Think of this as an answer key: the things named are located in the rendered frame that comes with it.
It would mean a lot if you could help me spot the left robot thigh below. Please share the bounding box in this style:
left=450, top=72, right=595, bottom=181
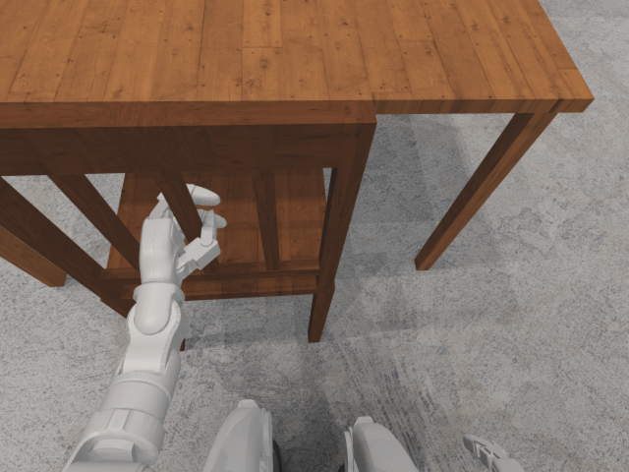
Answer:
left=201, top=407, right=273, bottom=472

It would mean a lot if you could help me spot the robot right hand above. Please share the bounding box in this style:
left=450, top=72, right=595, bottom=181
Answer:
left=463, top=435, right=525, bottom=472

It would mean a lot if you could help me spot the table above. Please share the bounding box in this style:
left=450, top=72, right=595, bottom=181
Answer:
left=0, top=0, right=595, bottom=287

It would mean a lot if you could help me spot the chair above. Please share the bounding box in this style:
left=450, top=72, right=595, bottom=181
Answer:
left=0, top=101, right=377, bottom=351

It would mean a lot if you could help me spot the robot left hand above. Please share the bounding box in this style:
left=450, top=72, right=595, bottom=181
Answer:
left=139, top=184, right=227, bottom=288

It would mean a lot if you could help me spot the robot thigh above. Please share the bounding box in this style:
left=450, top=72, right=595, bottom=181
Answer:
left=342, top=423, right=419, bottom=472
left=201, top=407, right=273, bottom=472

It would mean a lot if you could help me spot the right robot thigh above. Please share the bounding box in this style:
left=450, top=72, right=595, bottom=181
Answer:
left=342, top=423, right=419, bottom=472

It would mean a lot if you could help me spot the robot left forearm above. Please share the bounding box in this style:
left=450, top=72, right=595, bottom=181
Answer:
left=61, top=281, right=188, bottom=472

